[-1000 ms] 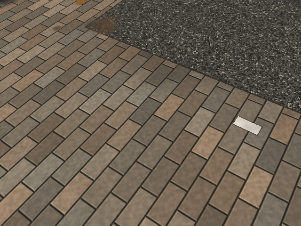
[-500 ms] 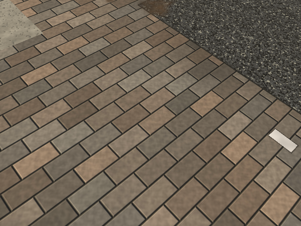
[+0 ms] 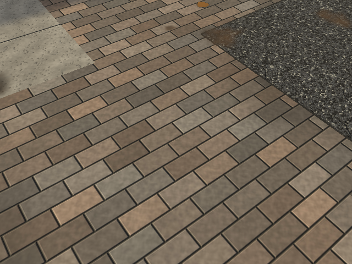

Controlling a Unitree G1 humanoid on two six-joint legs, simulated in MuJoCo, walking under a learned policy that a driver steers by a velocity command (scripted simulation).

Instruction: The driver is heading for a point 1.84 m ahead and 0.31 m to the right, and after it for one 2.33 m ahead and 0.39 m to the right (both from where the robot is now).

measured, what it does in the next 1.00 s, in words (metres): walks ahead, turning right: right foot, then left foot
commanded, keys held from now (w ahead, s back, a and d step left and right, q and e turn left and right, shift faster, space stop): w+e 0.38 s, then w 0.44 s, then w+q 0.18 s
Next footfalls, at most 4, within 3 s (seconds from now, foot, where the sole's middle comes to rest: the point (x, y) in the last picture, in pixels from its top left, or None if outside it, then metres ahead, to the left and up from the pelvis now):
0.20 right None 0.11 -0.17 -0.79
0.66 left None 0.51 -0.06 -0.79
1.14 right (265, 217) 0.70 -0.37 -0.79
1.66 left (198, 163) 0.98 -0.11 -0.79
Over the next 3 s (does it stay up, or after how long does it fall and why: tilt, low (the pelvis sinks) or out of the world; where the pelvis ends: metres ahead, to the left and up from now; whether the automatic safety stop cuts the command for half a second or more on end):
stays up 1.58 -0.26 0.00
